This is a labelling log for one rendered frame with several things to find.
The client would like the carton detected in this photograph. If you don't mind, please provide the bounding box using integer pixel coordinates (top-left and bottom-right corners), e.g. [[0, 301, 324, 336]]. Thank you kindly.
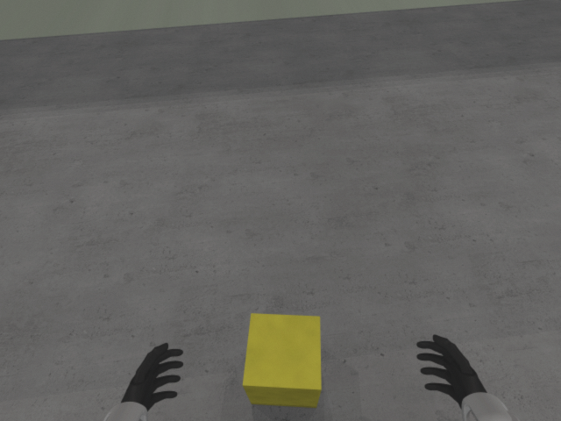
[[243, 313, 322, 408]]

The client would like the right robot forearm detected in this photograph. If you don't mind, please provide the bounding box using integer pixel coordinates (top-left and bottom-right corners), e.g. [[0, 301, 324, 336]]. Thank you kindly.
[[461, 392, 520, 421]]

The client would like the left robot forearm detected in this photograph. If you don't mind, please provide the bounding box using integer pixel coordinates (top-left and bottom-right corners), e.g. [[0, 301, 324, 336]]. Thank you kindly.
[[104, 402, 148, 421]]

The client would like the robot left hand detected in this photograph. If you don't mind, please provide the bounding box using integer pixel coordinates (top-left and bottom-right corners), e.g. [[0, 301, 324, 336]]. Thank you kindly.
[[121, 343, 183, 411]]

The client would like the robot right hand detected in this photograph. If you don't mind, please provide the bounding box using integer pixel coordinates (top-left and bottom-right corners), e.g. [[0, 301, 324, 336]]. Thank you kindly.
[[416, 334, 487, 408]]

